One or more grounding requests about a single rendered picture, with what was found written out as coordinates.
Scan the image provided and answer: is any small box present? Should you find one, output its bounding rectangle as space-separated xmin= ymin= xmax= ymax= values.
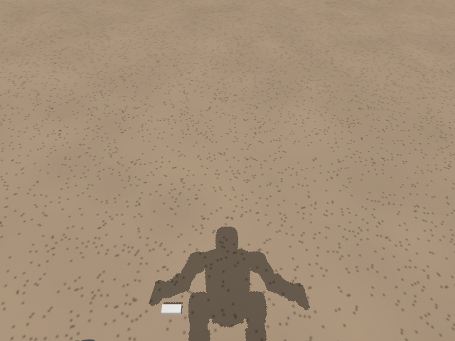
xmin=161 ymin=304 xmax=182 ymax=315

